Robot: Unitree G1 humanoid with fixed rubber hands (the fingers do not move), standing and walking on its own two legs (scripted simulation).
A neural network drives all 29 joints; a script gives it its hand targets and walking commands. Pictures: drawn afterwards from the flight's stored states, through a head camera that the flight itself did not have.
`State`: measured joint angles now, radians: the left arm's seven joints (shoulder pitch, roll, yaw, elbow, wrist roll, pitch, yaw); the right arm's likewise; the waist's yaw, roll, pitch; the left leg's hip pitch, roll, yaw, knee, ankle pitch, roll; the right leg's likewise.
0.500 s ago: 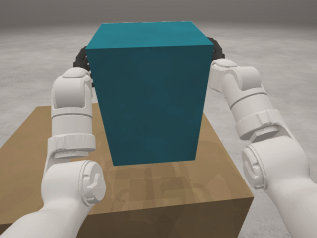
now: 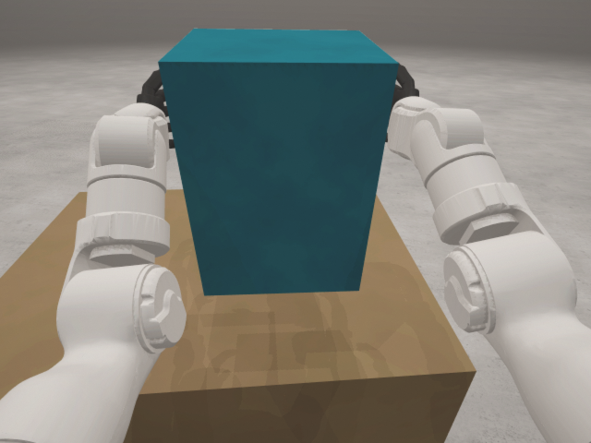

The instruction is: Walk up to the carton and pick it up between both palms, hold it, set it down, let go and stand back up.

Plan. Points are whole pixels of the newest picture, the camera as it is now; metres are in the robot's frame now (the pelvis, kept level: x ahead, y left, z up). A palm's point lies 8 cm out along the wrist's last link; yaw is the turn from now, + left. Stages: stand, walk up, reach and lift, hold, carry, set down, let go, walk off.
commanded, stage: hold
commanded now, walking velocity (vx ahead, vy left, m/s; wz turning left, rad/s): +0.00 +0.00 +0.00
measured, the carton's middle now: (280, 165) +0.37 -0.01 +0.28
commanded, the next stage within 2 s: none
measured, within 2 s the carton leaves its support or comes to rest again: neither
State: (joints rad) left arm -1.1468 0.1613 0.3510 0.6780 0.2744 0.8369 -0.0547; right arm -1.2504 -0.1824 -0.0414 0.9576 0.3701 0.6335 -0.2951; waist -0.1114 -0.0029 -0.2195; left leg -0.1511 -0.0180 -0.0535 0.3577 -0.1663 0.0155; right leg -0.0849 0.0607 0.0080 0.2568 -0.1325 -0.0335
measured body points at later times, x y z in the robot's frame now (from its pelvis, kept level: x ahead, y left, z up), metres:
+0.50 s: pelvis +0.01 +0.00 +0.00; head -0.09 +0.02 +0.44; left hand +0.40 +0.14 +0.32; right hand +0.38 -0.17 +0.34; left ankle +0.02 +0.11 -0.75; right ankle +0.01 -0.10 -0.75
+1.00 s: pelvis +0.00 -0.01 +0.00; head -0.09 +0.01 +0.44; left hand +0.40 +0.14 +0.33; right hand +0.38 -0.16 +0.34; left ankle +0.02 +0.11 -0.75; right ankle +0.01 -0.10 -0.75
